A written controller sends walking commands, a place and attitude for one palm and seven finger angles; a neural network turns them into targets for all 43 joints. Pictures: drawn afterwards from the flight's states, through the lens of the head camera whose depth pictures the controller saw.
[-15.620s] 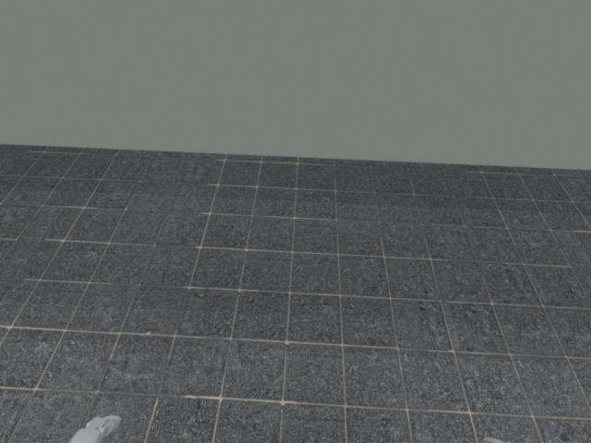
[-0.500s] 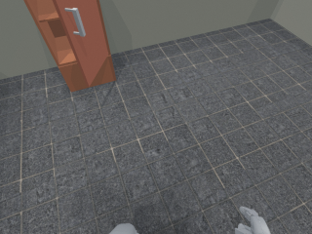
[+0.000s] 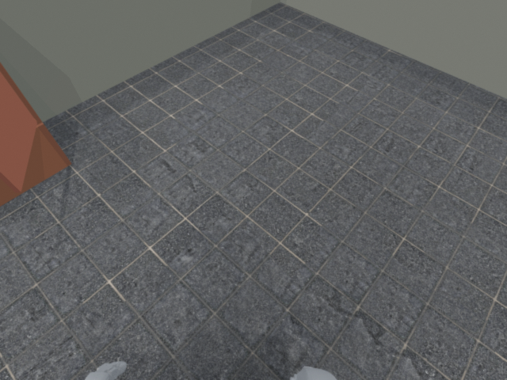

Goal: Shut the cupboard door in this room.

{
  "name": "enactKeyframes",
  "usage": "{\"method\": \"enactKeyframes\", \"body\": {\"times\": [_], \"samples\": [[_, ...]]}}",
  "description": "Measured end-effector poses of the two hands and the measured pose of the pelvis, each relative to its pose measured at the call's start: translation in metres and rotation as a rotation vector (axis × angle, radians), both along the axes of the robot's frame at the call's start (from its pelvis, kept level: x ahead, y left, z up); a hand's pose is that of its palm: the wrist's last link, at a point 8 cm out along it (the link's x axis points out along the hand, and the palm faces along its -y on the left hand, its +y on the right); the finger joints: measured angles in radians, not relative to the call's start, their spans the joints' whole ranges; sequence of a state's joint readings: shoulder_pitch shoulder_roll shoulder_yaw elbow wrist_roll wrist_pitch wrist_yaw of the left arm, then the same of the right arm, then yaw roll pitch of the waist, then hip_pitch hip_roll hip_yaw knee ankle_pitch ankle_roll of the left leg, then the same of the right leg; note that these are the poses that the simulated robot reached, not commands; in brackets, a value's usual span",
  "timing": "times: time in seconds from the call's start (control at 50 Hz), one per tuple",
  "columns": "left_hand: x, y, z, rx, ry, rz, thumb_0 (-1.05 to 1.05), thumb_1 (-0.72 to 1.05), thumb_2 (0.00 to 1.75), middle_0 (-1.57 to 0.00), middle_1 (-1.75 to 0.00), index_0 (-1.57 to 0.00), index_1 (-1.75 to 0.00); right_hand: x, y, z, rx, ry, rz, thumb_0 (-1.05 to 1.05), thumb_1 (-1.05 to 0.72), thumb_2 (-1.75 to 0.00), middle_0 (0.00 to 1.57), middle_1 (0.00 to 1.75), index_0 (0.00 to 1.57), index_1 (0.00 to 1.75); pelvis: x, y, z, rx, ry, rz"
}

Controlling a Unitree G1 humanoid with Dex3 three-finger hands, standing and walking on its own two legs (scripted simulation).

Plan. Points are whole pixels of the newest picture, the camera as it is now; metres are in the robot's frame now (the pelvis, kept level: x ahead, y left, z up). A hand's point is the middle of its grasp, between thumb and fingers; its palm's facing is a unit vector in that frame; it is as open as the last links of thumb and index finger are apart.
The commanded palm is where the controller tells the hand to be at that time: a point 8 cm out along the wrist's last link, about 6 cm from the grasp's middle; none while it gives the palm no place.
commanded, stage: walk around to get in front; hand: left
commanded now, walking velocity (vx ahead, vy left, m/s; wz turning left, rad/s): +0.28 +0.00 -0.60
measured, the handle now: out of the picture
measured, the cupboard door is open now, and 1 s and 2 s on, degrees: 56 56 56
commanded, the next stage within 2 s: walk to a spot facing it in 1.96 s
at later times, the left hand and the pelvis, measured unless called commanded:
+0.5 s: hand out of the picture +0.13 +0.17 -0.16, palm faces -0.16 -0.96 -0.22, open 7.4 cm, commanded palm none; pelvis +0.11 -0.02 +0.00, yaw -15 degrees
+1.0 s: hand (218, 205) +0.50 +0.10 -0.16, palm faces -0.49 -0.85 -0.19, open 7.4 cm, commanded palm none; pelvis +0.30 -0.01 +0.01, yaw -31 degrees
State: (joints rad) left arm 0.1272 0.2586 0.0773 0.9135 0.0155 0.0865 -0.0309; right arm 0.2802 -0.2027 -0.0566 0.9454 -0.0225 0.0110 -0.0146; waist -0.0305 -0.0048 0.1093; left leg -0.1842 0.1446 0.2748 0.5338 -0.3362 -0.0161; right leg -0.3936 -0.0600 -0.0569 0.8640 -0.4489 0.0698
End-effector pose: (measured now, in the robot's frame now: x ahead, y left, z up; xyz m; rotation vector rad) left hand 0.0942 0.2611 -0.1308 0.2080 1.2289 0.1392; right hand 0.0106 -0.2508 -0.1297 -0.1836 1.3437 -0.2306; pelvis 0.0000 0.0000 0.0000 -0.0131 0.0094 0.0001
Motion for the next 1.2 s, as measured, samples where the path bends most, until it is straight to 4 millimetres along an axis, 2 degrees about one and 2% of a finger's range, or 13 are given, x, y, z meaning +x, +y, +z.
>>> {"method": "enactKeyframes", "body": {"times": [0.1,0.18,0.3,0.44,0.52,0.58,0.62,0.68,0.78,0.88,1.04,1.12,1.2], "samples": [[0.054,-0.042,0.003,0.021,-0.111,-0.121,0.0,0.91,0.9,-0.2,-0.3,-0.2,-0.3,-0.031,-0.031,-0.028,0.028,0.051,-0.098,0.01,-0.91,-0.9,0.2,0.3,0.2,0.3,0.009,-0.024,-0.016,0.005,-0.005,-0.065],[0.062,-0.062,0.016,0.02,-0.136,-0.128,0.0,0.9,0.9,-0.2,-0.3,-0.2,-0.3,-0.018,-0.043,-0.023,0.041,0.048,-0.119,0.01,-0.91,-0.9,0.2,0.3,0.2,0.3,0.021,-0.035,-0.007,0.018,-0.016,-0.097],[0.049,-0.071,0.019,0.013,-0.032,-0.156,0.0,0.9,0.9,-0.2,-0.3,-0.2,-0.3,0.046,-0.055,-0.003,0.037,-0.123,-0.125,0.01,-0.91,-0.9,0.2,0.3,0.2,0.3,0.045,-0.041,0.007,0.035,-0.014,-0.173],[0.034,-0.055,0.008,0.004,0.116,-0.127,0.0,0.9,0.9,-0.2,-0.3,-0.2,-0.3,0.129,-0.051,0.01,0.013,-0.237,-0.107,0.01,-0.91,-0.9,0.2,0.3,0.2,0.3,0.088,-0.031,0.006,0.014,-0.01,-0.23],[0.04,-0.037,-0.004,-0.004,0.205,-0.109,0.0,0.9,0.9,-0.2,-0.3,-0.2,-0.3,0.183,-0.038,0.015,-0.007,-0.283,-0.085,0.01,-0.91,-0.9,0.2,0.3,0.2,0.3,0.123,-0.017,0.0,-0.003,-0.003,-0.262],[0.057,-0.02,-0.021,-0.014,0.267,-0.114,0.0,0.9,0.9,-0.2,-0.3,-0.2,-0.3,0.222,-0.026,0.016,-0.04,-0.332,-0.081,0.01,-0.91,-0.9,0.2,0.3,0.2,0.3,0.155,-0.004,-0.011,-0.013,0.0,-0.297],[0.079,-0.011,-0.03,-0.018,0.295,-0.136,0.01,0.9,0.9,-0.2,-0.3,-0.2,-0.3,0.235,-0.018,0.018,-0.062,-0.358,-0.09,0.01,-0.91,-0.9,0.2,0.3,0.2,0.3,0.17,0.003,-0.015,-0.01,-0.014,-0.332],[0.131,-0.006,-0.029,-0.02,0.272,-0.208,0.01,0.9,0.9,-0.2,-0.3,-0.2,-0.3,0.229,-0.005,0.023,-0.068,-0.344,-0.158,0.01,-0.91,-0.9,0.2,0.3,0.2,0.3,0.192,0.01,-0.008,-0.024,-0.031,-0.383],[0.242,-0.017,-0.014,-0.031,0.116,-0.316,0.01,0.91,0.9,-0.2,-0.3,-0.2,-0.3,0.187,0.021,0.023,-0.048,-0.204,-0.312,0.0,-0.91,-0.9,0.2,0.3,0.2,0.3,0.229,0.013,0.007,-0.033,-0.033,-0.429],[0.338,-0.049,-0.002,-0.038,-0.007,-0.406,0.0,0.91,0.9,-0.19,-0.3,-0.19,-0.3,0.139,0.046,0.015,-0.017,-0.038,-0.473,0.0,-0.93,-0.9,0.2,0.3,0.2,0.3,0.264,0.007,0.009,-0.018,-0.027,-0.481],[0.444,-0.145,0.0,-0.082,-0.062,-0.583,0.0,0.91,0.9,-0.19,-0.3,-0.19,-0.3,0.103,0.096,0.009,0.1,0.178,-0.669,0.01,-0.92,-0.9,0.2,0.3,0.2,0.3,0.318,-0.026,0.003,0.001,-0.018,-0.555],[0.486,-0.213,-0.005,-0.118,-0.083,-0.681,0.0,0.91,0.9,-0.19,-0.3,-0.19,-0.3,0.105,0.111,0.006,0.176,0.265,-0.751,0.01,-0.91,-0.9,0.2,0.3,0.2,0.3,0.344,-0.054,-0.004,0.003,-0.01,-0.591],[0.52,-0.277,-0.014,-0.148,-0.138,-0.744,0.0,0.91,0.9,-0.2,-0.3,-0.19,-0.3,0.12,0.102,-0.005,0.246,0.321,-0.812,0.01,-0.91,-0.9,0.2,0.3,0.2,0.3,0.371,-0.095,-0.018,0.01,-0.014,-0.629]]}}
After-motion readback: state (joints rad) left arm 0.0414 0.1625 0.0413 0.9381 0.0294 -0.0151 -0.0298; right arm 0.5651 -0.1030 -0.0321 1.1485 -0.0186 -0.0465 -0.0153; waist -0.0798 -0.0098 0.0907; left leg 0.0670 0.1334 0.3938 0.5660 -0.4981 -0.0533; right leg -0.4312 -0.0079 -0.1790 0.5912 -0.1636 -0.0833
